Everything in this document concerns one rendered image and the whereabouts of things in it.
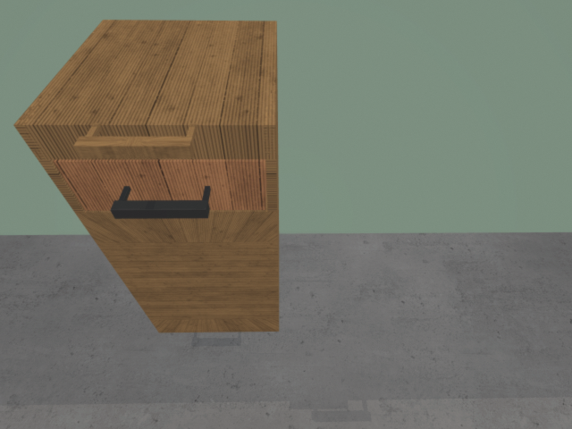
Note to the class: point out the drawer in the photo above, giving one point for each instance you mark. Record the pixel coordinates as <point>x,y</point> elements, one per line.
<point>236,184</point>

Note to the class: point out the handle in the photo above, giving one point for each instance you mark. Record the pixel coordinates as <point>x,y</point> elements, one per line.
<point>135,147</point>
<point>156,209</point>

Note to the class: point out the cabinet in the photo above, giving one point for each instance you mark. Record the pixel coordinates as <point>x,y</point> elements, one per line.
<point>215,81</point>

